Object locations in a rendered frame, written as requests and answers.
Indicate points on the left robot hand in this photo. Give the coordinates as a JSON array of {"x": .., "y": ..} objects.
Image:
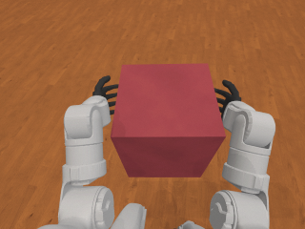
[{"x": 100, "y": 90}]

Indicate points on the robot left forearm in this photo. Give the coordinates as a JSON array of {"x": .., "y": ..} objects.
[{"x": 83, "y": 133}]

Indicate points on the robot left upper arm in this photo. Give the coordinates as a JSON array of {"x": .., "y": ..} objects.
[{"x": 85, "y": 207}]

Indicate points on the right robot shin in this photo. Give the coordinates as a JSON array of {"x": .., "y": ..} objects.
[{"x": 188, "y": 221}]

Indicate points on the carton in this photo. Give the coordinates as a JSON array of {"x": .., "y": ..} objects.
[{"x": 166, "y": 120}]

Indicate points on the robot right upper arm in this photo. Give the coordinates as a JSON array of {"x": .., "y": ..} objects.
[{"x": 237, "y": 210}]

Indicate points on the robot right forearm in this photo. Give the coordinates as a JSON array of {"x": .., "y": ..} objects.
[{"x": 250, "y": 147}]

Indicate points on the right robot hand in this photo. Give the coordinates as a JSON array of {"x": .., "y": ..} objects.
[{"x": 234, "y": 96}]

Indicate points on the left robot thigh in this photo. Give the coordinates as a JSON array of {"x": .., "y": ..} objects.
[{"x": 133, "y": 216}]

